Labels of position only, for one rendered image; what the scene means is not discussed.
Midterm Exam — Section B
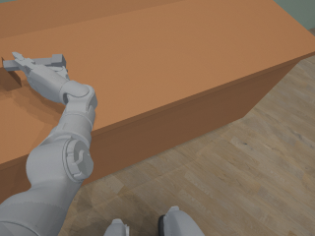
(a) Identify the left robot hand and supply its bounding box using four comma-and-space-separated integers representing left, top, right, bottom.
12, 51, 70, 103

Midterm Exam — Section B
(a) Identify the robot left upper arm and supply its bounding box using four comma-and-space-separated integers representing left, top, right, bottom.
0, 138, 94, 236

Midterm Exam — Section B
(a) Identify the robot left forearm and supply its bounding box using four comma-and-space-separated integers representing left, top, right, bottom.
26, 80, 98, 180

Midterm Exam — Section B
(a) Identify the tap lever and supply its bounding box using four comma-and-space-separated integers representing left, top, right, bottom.
3, 54, 67, 72

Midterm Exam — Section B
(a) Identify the robot right thigh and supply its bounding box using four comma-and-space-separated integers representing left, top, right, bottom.
163, 210, 205, 236

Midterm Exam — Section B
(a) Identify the robot right shin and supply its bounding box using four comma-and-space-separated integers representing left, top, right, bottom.
163, 206, 179, 236

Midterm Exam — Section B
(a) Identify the counter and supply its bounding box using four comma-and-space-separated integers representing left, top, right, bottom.
0, 0, 315, 205

